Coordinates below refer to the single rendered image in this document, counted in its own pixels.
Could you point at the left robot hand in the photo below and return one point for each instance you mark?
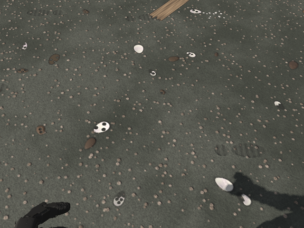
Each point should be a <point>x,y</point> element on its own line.
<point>41,213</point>

